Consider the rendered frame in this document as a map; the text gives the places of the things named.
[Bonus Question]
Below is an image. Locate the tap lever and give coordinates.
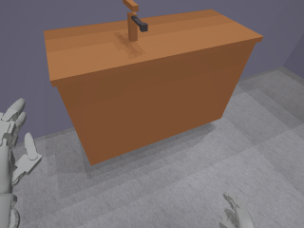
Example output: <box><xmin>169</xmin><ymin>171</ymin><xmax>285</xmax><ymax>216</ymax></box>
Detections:
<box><xmin>131</xmin><ymin>15</ymin><xmax>148</xmax><ymax>32</ymax></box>

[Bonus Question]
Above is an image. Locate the counter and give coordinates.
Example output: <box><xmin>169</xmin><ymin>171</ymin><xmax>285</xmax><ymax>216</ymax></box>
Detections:
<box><xmin>44</xmin><ymin>0</ymin><xmax>263</xmax><ymax>165</ymax></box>

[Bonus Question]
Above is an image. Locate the right robot hand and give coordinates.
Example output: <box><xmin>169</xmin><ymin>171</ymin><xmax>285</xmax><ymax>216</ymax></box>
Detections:
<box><xmin>218</xmin><ymin>191</ymin><xmax>256</xmax><ymax>228</ymax></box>

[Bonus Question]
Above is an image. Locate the left robot hand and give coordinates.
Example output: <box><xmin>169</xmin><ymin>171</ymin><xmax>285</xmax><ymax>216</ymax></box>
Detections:
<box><xmin>0</xmin><ymin>98</ymin><xmax>42</xmax><ymax>195</ymax></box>

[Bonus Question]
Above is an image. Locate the left robot forearm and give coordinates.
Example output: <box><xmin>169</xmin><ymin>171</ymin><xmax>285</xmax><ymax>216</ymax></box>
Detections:
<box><xmin>0</xmin><ymin>193</ymin><xmax>20</xmax><ymax>228</ymax></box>

